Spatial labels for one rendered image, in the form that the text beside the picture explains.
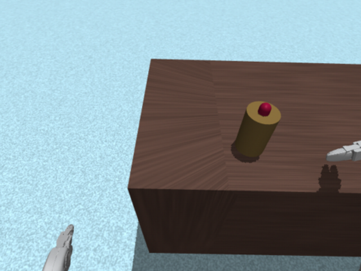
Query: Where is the left robot hand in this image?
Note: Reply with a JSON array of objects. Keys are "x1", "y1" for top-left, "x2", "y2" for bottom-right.
[{"x1": 42, "y1": 224, "x2": 74, "y2": 271}]

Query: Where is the right robot hand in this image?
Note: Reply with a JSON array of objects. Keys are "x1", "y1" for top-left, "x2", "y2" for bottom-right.
[{"x1": 326, "y1": 141, "x2": 361, "y2": 161}]

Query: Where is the bottle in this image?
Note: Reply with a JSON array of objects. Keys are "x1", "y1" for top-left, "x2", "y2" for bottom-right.
[{"x1": 235, "y1": 101, "x2": 281, "y2": 157}]

